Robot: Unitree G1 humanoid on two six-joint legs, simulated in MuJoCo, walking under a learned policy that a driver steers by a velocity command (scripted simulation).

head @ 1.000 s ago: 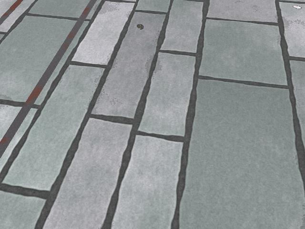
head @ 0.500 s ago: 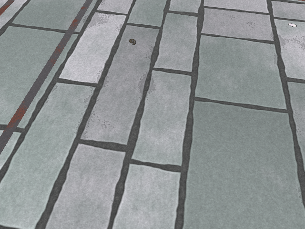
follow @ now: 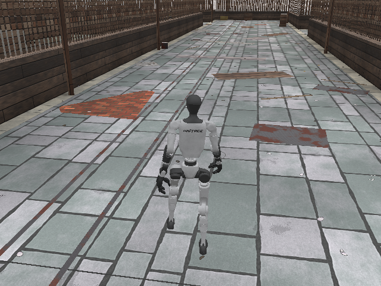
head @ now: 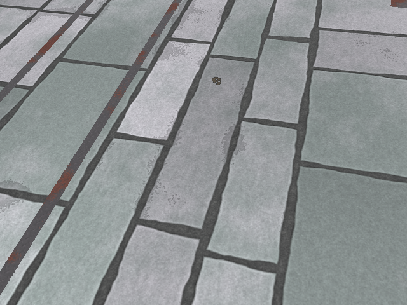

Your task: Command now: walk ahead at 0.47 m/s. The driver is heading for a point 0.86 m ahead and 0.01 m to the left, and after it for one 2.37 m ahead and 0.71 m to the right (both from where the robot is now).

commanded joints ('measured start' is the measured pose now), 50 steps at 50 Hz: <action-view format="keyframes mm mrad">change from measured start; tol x32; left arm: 1 50 179 35 -22 -8 -1 5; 31 -599 116 29 -305 -23 -11 -56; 37 -39 350 106 -161 -5 -11 -53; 50 -194 197 49 -159 1 -19 -18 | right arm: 1 -211 -15 15 -108 8 -21 18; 10 390 -259 -55 25 -19 -23 15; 50 70 -57 -7 -30 -19 -9 -21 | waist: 1 18 -151 158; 8 -221 -150 -83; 10 -202 271 -384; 30 -165 16 142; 37 -14 -338 -374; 50 -84 -79 68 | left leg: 1 -56 -20 44 -90 -3 -1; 8 632 -66 56 -171 -102 133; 10 1121 344 -717 -368 -346 330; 17 478 146 -187 -527 -60 214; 35 671 115 10 -102 497 104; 37 64 -141 -8 552 -553 16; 38 -43 -95 -131 660 -594 38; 50 -57 81 -49 154 -18 -4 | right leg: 1 -17 -219 122 -78 141 -148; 8 -116 -182 21 437 699 -73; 10 -666 67 94 1071 -324 1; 12 -800 -49 125 1184 -200 -38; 32 -677 -51 28 334 229 -51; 35 -205 27 -29 318 202 -120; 37 423 -381 706 193 -8 -343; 50 -150 -180 156 -89 248 -203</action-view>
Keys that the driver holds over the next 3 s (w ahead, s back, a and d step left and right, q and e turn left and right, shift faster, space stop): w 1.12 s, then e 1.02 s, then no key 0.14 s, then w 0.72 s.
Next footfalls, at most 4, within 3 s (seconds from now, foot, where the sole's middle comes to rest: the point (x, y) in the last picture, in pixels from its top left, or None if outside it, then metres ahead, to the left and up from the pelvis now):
0.16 left None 0.25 0.16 -0.79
0.70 right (267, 287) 0.59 -0.08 -0.79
1.26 left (203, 206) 0.90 0.16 -0.79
1.74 right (267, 224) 0.83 -0.08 -0.79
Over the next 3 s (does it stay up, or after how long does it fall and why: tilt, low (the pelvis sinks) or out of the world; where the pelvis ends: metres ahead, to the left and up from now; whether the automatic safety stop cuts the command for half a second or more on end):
stays up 1.02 -0.09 -0.03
